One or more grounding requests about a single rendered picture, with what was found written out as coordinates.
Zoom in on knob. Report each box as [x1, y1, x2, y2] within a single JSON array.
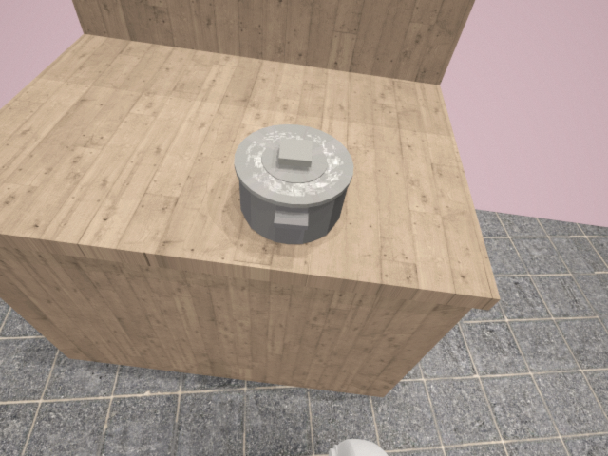
[[278, 138, 313, 167]]

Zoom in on pot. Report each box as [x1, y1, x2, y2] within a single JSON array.
[[239, 181, 348, 244]]

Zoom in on lid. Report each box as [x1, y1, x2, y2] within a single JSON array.
[[234, 124, 353, 208]]

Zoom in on table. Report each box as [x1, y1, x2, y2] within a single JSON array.
[[0, 0, 500, 397]]

